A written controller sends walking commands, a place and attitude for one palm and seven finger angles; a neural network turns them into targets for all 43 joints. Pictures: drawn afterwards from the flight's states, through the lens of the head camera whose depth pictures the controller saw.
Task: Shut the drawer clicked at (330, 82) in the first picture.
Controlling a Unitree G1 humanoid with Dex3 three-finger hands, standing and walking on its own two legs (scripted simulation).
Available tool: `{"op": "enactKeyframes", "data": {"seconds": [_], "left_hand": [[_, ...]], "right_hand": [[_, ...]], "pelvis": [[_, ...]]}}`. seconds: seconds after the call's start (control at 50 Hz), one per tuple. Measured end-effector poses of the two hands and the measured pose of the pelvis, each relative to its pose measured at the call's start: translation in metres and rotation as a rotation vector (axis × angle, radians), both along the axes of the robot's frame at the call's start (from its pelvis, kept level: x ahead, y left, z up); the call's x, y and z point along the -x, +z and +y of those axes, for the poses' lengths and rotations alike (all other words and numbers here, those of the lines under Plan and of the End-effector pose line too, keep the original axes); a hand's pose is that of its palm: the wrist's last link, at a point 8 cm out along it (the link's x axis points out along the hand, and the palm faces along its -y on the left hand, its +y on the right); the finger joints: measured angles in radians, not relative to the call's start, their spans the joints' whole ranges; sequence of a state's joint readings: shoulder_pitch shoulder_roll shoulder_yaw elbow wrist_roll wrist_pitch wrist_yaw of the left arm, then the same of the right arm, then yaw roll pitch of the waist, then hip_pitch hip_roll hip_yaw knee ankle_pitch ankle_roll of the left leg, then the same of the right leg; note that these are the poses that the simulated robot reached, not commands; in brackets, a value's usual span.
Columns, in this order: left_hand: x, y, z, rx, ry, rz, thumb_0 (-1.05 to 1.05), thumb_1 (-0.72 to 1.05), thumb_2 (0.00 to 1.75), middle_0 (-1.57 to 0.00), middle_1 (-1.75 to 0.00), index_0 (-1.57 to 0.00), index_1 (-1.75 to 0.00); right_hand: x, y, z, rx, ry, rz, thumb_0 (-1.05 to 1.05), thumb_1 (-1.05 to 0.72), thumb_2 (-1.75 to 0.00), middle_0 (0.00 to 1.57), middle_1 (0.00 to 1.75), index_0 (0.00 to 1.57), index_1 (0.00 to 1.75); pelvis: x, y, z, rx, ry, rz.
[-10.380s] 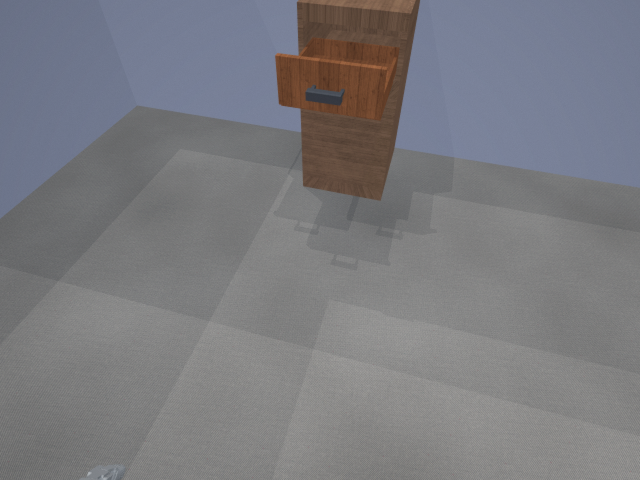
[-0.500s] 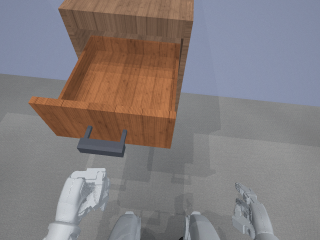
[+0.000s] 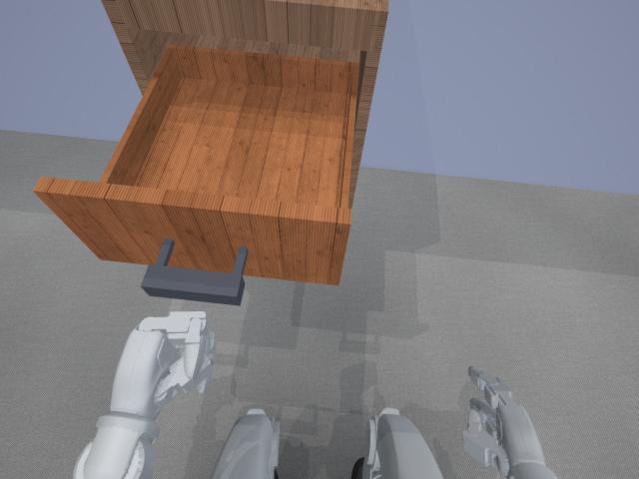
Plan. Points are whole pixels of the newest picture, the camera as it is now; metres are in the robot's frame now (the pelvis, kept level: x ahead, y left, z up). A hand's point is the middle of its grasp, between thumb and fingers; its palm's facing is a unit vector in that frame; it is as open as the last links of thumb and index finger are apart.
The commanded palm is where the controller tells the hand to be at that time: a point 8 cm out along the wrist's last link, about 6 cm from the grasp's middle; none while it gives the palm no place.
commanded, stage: bring the fist close to the handle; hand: left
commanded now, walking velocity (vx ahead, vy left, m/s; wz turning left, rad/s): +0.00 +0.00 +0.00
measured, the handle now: (200, 267) +0.36 +0.16 +0.03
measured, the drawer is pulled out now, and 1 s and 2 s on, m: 0.30 0.28 0.13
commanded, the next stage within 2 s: push the drawer shut in 0.16 s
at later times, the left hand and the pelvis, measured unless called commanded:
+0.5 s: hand (204, 351) +0.26 +0.14 +0.03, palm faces -0.11 -0.99 -0.04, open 3.3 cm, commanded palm +0.25 +0.19 +0.04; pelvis +0.00 +0.00 -0.01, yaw +0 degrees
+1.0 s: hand (214, 325) +0.29 +0.13 +0.03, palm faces -0.12 -0.99 -0.05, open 2.9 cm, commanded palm +0.31 +0.18 +0.04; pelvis -0.02 +0.01 +0.00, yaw +1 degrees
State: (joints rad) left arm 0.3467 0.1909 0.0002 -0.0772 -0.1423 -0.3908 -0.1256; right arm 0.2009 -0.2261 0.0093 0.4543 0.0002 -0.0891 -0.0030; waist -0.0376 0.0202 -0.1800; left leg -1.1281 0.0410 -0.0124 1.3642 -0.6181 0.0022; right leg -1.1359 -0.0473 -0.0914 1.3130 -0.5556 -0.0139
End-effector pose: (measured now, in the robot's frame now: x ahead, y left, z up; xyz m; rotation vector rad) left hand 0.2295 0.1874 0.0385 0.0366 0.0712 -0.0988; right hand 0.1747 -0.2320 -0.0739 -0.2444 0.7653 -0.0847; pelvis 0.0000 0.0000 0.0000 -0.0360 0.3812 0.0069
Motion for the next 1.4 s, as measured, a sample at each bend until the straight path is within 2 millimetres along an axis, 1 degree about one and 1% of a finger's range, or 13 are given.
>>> {"op": "enactKeyframes", "data": {"seconds": [0.1, 0.34, 0.48, 0.6, 0.72, 0.9, 1.0, 1.12, 1.26, 1.4], "left_hand": [[0.006, -0.002, 0.0, -0.003, 0.007, 0.004, 0.02, 0.9, 0.9, -1.4, -1.6, -1.4, -1.6], [0.006, -0.002, 0.003, 0.001, -0.003, -0.015, 0.02, 0.9, 0.9, -1.4, -1.6, -1.4, -1.6], [-0.011, -0.006, 0.008, -0.004, -0.008, -0.034, 0.02, 0.9, 0.9, -1.4, -1.6, -1.4, -1.6], [-0.026, -0.002, 0.004, 0.002, -0.023, -0.04, 0.02, 0.9, 0.9, -1.4, -1.6, -1.4, -1.6], [-0.027, -0.003, 0.004, 0.0, -0.019, -0.033, 0.0, 0.87, 0.93, -1.4, -1.6, -1.4, -1.6], [-0.034, -0.009, 0.004, -0.008, -0.014, -0.063, -0.05, 0.84, 0.98, -1.4, -1.6, -1.4, -1.6], [-0.044, -0.009, 0.002, -0.013, -0.021, -0.071, -0.05, 0.84, 1.01, -1.4, -1.6, -1.4, -1.6], [-0.063, -0.009, 0.002, -0.017, -0.027, -0.071, -0.05, 0.83, 1.01, -1.4, -1.6, -1.4, -1.6], [-0.089, -0.008, 0.001, -0.019, -0.023, -0.068, -0.05, 0.82, 1.0, -1.4, -1.6, -1.4, -1.6], [-0.114, -0.007, -0.001, -0.019, -0.01, -0.068, -0.03, 0.82, 0.99, -1.4, -1.6, -1.4, -1.6]], "right_hand": [[-0.002, 0.001, 0.002, 0.002, 0.013, -0.007, 0.01, -0.9, -0.9, 0.2, 0.3, 0.2, 0.3], [-0.008, 0.003, 0.005, 0.01, 0.022, -0.025, 0.01, -0.9, -0.9, 0.2, 0.3, 0.2, 0.3], [-0.004, -0.001, 0.005, 0.023, 0.028, -0.01, 0.01, -0.9, -0.9, 0.2, 0.3, 0.2, 0.3], [0.004, -0.001, 0.005, 0.019, 0.013, 0.017, 0.01, -0.9, -0.9, 0.2, 0.3, 0.2, 0.3], [0.013, -0.002, 0.004, 0.024, 0.012, 0.05, 0.01, -0.9, -0.9, 0.2, 0.3, 0.2, 0.3], [0.02, -0.012, 0.005, 0.037, 0.032, 0.082, 0.01, -0.9, -0.9, 0.2, 0.3, 0.2, 0.3], [0.024, -0.014, 0.008, 0.035, 0.034, 0.09, 0.01, -0.9, -0.9, 0.2, 0.3, 0.2, 0.3], [0.035, -0.014, 0.008, 0.035, 0.022, 0.103, 0.01, -0.9, -0.9, 0.2, 0.3, 0.2, 0.3], [0.056, -0.015, 0.002, 0.048, -0.008, 0.149, 0.01, -0.9, -0.9, 0.2, 0.3, 0.2, 0.3], [0.079, -0.019, -0.007, 0.055, -0.052, 0.215, 0.01, -0.9, -0.9, 0.2, 0.3, 0.2, 0.3]], "pelvis": [[0.0, 0.0, 0.001, 0.001, 0.003, 0.0], [0.002, -0.003, 0.002, 0.007, 0.006, -0.001], [0.004, -0.005, 0.003, 0.011, 0.008, 0.005], [0.004, -0.002, 0.005, 0.011, 0.008, 0.003], [0.005, 0.001, 0.007, 0.009, 0.009, -0.001], [0.015, -0.002, 0.008, 0.01, 0.022, -0.007], [0.021, -0.003, 0.008, 0.009, 0.024, -0.013], [0.028, -0.002, 0.008, 0.009, 0.023, -0.02], [0.031, 0.0, 0.009, 0.007, 0.019, -0.016], [0.03, 0.002, 0.011, 0.003, 0.011, -0.005]]}}
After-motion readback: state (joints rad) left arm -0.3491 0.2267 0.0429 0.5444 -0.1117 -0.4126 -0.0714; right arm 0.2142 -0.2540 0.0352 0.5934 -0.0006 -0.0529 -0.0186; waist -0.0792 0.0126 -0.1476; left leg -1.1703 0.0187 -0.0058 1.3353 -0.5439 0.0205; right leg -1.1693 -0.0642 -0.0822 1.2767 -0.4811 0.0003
